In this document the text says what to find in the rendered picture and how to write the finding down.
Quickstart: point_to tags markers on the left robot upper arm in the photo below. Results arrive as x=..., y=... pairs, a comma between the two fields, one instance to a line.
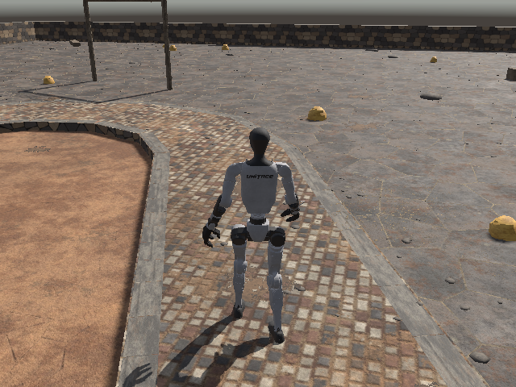
x=229, y=183

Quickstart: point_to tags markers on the robot left hand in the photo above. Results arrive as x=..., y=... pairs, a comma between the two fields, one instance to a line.
x=206, y=235

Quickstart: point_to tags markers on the robot right forearm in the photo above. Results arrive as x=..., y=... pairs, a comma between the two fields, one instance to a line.
x=294, y=208

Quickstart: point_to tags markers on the right robot upper arm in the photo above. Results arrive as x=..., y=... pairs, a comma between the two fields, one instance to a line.
x=287, y=181

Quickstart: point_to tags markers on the left robot shin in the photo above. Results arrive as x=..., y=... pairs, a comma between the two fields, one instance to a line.
x=238, y=283

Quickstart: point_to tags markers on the robot right hand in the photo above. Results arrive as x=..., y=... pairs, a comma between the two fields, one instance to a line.
x=287, y=212

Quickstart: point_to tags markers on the robot left forearm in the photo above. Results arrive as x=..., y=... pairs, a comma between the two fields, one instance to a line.
x=216, y=215

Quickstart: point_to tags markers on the right robot thigh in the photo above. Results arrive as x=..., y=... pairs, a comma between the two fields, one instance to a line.
x=275, y=252

